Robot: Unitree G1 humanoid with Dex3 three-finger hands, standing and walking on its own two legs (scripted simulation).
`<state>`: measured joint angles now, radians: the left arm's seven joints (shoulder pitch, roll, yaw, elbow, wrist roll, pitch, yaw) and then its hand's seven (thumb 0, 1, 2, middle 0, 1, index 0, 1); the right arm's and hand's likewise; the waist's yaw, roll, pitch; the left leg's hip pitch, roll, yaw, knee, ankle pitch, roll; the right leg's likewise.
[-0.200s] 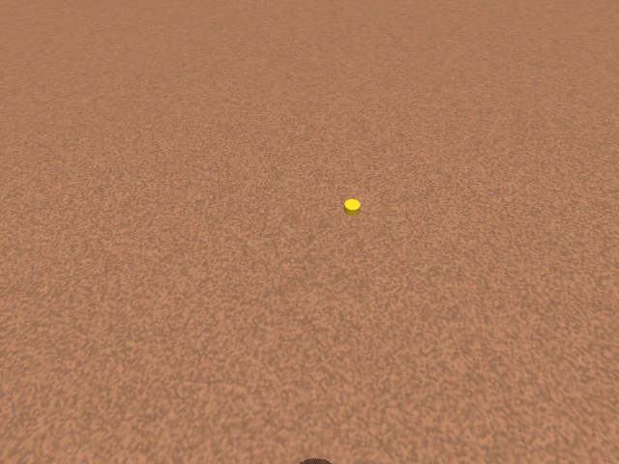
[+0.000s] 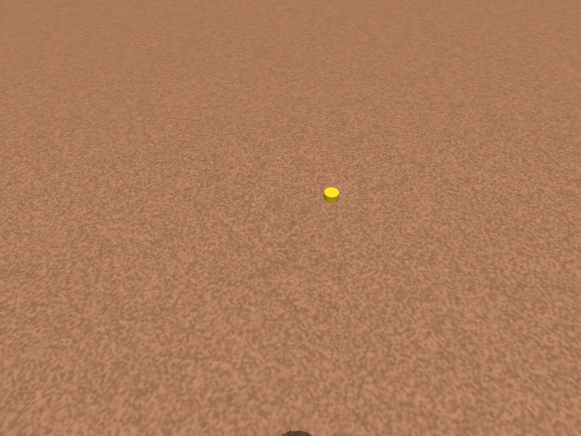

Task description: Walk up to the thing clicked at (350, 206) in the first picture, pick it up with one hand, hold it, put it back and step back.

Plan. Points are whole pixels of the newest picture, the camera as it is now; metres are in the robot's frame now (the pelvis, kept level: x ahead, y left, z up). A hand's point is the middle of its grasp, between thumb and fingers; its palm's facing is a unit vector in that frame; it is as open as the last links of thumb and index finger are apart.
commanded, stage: stand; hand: left
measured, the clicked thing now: (331, 195) +1.35 -0.16 -0.76
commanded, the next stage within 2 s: walk up in 0.92 s
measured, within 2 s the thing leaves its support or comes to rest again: neither
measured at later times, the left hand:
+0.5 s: hand out of the picture +0.08 +0.25 -0.16, palm faces -0.03 -0.94 -0.33, open 7.4 cm
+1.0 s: hand out of the picture +0.08 +0.25 -0.15, palm faces -0.06 -0.94 -0.33, open 7.4 cm
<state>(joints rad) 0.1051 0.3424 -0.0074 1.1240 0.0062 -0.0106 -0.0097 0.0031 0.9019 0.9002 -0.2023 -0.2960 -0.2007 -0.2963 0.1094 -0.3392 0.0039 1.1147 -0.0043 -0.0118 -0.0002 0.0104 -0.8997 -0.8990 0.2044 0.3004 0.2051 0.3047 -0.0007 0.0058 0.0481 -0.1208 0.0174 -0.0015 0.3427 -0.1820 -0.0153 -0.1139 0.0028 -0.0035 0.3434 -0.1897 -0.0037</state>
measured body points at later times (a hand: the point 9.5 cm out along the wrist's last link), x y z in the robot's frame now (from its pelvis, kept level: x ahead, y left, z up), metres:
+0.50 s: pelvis +0.00 +0.00 +0.00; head +0.01 +0.00 +0.45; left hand +0.08 +0.30 -0.13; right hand +0.08 -0.30 -0.13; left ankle +0.00 +0.13 -0.75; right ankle +0.00 -0.12 -0.75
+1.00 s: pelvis +0.01 +0.00 +0.00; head +0.02 +0.00 +0.45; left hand +0.08 +0.30 -0.13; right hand +0.08 -0.31 -0.13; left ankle +0.00 +0.13 -0.75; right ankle +0.00 -0.12 -0.74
